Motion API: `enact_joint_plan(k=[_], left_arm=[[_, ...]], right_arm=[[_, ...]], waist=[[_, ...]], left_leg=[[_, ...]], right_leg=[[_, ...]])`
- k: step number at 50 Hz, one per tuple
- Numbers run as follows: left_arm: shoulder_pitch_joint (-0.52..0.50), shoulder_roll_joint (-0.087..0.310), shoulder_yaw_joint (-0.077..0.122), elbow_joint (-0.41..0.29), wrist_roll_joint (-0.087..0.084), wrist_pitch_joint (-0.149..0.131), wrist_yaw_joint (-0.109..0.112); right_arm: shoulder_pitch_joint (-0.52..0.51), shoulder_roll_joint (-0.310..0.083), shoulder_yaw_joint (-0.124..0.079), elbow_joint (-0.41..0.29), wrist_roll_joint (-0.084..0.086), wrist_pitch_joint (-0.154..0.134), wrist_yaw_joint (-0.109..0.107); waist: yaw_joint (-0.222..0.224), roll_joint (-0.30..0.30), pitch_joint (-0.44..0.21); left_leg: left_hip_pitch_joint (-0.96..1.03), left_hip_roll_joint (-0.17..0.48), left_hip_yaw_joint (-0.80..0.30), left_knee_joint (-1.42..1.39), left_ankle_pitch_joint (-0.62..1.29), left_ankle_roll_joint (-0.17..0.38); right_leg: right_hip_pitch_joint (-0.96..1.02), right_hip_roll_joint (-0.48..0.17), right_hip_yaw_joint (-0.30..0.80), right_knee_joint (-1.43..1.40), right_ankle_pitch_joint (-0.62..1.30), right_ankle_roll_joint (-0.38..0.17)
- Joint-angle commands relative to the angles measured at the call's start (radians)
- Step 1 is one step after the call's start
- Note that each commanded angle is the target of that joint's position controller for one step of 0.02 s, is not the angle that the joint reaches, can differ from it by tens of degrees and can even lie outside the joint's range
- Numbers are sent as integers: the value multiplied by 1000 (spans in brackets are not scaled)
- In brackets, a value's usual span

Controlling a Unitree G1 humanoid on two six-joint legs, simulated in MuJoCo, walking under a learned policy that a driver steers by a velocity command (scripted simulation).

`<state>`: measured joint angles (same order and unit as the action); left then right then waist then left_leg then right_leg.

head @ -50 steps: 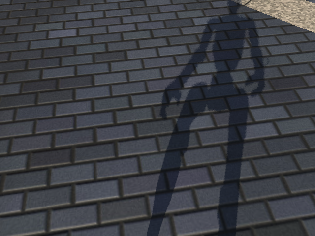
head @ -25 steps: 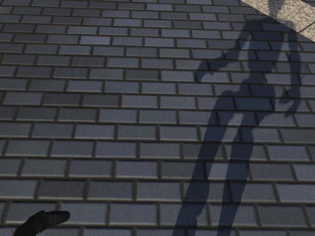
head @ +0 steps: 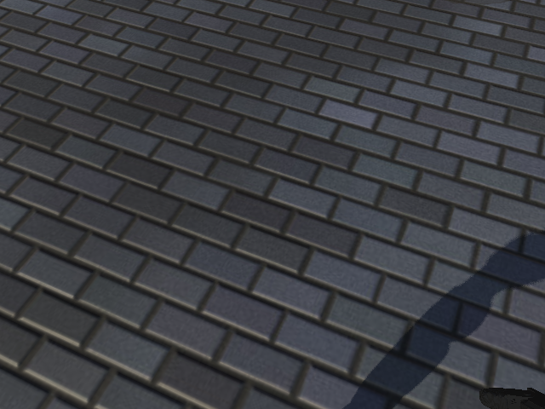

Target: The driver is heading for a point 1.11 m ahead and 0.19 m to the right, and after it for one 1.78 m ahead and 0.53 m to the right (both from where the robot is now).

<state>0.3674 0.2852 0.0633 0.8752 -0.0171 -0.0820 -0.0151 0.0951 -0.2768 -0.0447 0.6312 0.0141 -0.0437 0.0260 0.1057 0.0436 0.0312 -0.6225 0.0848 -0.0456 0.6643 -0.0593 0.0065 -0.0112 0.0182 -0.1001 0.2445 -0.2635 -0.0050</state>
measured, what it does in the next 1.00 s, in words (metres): walks ahead: left foot, then right foot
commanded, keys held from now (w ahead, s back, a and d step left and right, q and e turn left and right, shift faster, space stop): no key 1.00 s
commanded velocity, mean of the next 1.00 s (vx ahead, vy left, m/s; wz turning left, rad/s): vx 0.10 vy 0.00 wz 0.05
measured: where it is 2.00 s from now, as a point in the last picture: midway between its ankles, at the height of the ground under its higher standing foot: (305, 367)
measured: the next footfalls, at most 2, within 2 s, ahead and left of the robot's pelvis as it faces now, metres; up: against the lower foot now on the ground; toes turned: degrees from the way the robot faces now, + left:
left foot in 0.10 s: +0.23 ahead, +0.14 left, +0.00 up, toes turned +1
right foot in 0.44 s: +0.22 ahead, -0.11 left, +0.00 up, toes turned +0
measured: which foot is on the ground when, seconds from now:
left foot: up 0.00-0.08, down 0.10-1.00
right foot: down 0.00-0.10, up 0.12-0.42, down 0.44-1.00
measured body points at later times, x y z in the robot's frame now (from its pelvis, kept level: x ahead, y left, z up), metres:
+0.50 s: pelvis +0.15 +0.03 -0.01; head +0.16 +0.02 +0.44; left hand +0.27 +0.30 -0.12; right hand +0.28 -0.22 -0.13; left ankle +0.19 +0.13 -0.74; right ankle +0.18 -0.11 -0.74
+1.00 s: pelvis +0.19 +0.01 +0.00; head +0.20 +0.01 +0.45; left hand +0.27 +0.28 -0.14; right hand +0.28 -0.25 -0.14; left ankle +0.19 +0.13 -0.74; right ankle +0.18 -0.11 -0.74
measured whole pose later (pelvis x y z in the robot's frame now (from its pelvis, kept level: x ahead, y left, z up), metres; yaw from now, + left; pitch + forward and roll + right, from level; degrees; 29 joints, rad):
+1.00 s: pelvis +0.19 +0.01 +0.00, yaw +1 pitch -2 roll +0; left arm 0.14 0.25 0.02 1.03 0.00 0.00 0.02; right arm 0.15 -0.25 -0.04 1.02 0.00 0.02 -0.03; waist 0.00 0.00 0.04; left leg -0.18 0.01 0.01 0.47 -0.26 0.00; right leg -0.17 -0.01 0.00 0.48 -0.28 0.01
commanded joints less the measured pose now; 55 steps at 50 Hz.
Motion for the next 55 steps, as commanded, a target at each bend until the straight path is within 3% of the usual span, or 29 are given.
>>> enact_joint_plan(k=[1,2,4,5,6,7,8,9,10,11,13,16,18,20,21,22,23,24,25,27,30,36,48,50,52,54,55], left_arm=[[-29,184,36,-39,-9,4,7],[-32,193,37,-33,-11,10,10],[-55,185,31,-32,-14,15,17],[-47,145,14,-47,9,9,20],[74,41,-27,-58,43,-1,8],[121,93,-21,-17,16,0,3],[28,162,0,-33,-12,7,2],[-48,145,-4,-55,-12,15,10],[-70,130,-4,-51,1,29,21],[-67,123,-3,-47,12,46,28],[-16,74,-14,-29,16,73,39],[-49,65,-20,-25,26,88,47],[-84,77,-15,-26,27,100,45],[-111,73,-15,-27,39,103,41],[-132,79,-15,-35,49,103,40],[-151,106,-13,-51,52,100,44],[-194,180,2,-58,39,99,50],[-211,144,0,-44,32,95,45],[-223,100,-12,-41,37,87,41],[-238,75,-22,-28,39,70,36],[-210,85,-22,4,27,55,36],[-213,85,-25,48,22,63,40],[-220,76,-26,121,21,76,43],[-218,75,-26,130,22,78,44],[-192,72,-24,152,16,83,47],[-193,89,-16,148,8,83,51],[-190,91,-15,142,6,76,52]], right_arm=[[-88,-56,-12,-94,-2,-25,12],[-68,-70,-19,-91,-7,-27,13],[111,-126,-49,-30,-25,-26,5],[216,-189,-66,-7,-36,-21,-9],[258,-250,-65,-10,-60,-6,-21],[283,-196,-53,-3,-38,2,-14],[227,-161,-43,-4,-26,6,-8],[153,-128,-32,0,-17,2,-7],[91,-95,-21,3,-15,0,-6],[51,-79,-16,8,-24,-5,-4],[-9,-88,-21,22,-42,-10,-2],[-23,-97,-24,53,-42,-8,-11],[-23,-99,-22,77,-36,1,-17],[-31,-81,-12,97,-29,9,-18],[-9,-56,-2,115,-31,11,-18],[28,-40,6,135,-39,12,-17],[93,-49,0,144,-42,13,-18],[79,-54,1,152,-42,20,-28],[57,-70,-4,154,-37,26,-36],[66,-68,-6,173,-35,35,-46],[76,-68,-8,203,-31,32,-47],[70,-67,-10,262,-20,38,-50],[58,-81,-11,361,-17,53,-63],[56,-81,-10,374,-17,54,-64],[78,-74,-10,399,-12,56,-65],[71,-84,-15,397,-4,53,-66],[64,-82,-14,393,-3,44,-66]], waist=[[-38,-126,13],[-58,-139,-9],[-163,-126,-121],[-201,-66,-217],[-152,195,-368],[-177,179,-519],[-185,103,-395],[-161,61,-275],[-129,13,-207],[-96,19,-170],[-44,64,-160],[-54,79,-181],[-63,79,-164],[-54,59,-115],[-56,41,-80],[-71,-2,-46],[-135,-121,-10],[-124,-171,-6],[-116,-165,9],[-119,-162,-6],[-107,-107,-52],[-99,-55,-72],[-104,-45,-47],[-104,-47,-42],[-105,-53,-47],[-103,-65,38],[-100,-69,84]], left_leg=[[77,-43,44,-102,23,23],[126,-61,51,-132,15,39],[415,-110,83,-224,147,86],[646,1,-13,-177,465,124],[1003,302,-366,-107,834,307],[1004,356,-494,-156,745,376],[892,287,-376,-189,682,335],[774,230,-287,-217,624,292],[647,196,-238,-262,545,267],[514,171,-192,-295,538,245],[357,141,-122,-344,499,247],[313,123,-86,-370,354,238],[281,116,-92,-391,103,217],[219,76,-89,-397,-222,165],[193,47,-88,-392,-342,123],[180,10,-77,-364,-422,75],[192,-51,-30,-336,-408,37],[307,-77,17,-299,-326,13],[359,-76,21,-271,-270,11],[399,-66,16,-254,-182,22],[421,-56,12,-247,-65,28],[461,-52,19,-234,51,20],[485,-47,24,-247,54,12],[482,-47,25,-251,42,11],[469,-77,55,-241,-210,19],[367,-83,49,-226,-520,44],[317,-77,35,-220,-580,55]], right_leg=[[-8,-255,124,-14,521,-150],[13,-255,116,37,609,-132],[-31,-195,67,251,771,-76],[-167,-139,31,442,558,-24],[-508,-12,31,824,-239,52],[-540,-5,187,990,-451,59],[-594,-51,193,1025,-412,55],[-628,-82,166,978,-351,55],[-600,-109,162,908,-299,64],[-502,-131,170,840,-251,68],[-341,-115,140,701,-194,85],[-233,-97,126,515,-55,78],[-179,-89,122,432,38,63],[-106,-73,109,311,117,35],[-85,-85,127,250,142,19],[-83,-139,186,181,181,-4],[-153,-171,206,178,97,-41],[-280,-146,204,138,-107,-51],[-329,-128,198,113,-155,-34],[-314,-114,182,120,-43,-2],[-235,-102,163,169,126,3],[-184,-89,147,190,255,-11],[-170,-67,128,166,253,-12],[-170,-65,125,161,240,-11],[-178,-39,105,160,-16,-23],[-261,-47,136,150,-351,-58],[-293,-64,166,137,-427,-74]])
Velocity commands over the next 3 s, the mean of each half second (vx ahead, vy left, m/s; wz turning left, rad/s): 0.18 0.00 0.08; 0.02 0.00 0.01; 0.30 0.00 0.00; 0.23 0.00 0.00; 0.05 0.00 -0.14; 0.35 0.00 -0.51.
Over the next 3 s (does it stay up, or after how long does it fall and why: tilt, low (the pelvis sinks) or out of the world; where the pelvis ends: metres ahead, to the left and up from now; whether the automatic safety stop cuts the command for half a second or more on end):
stays up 0.74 -0.07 -0.01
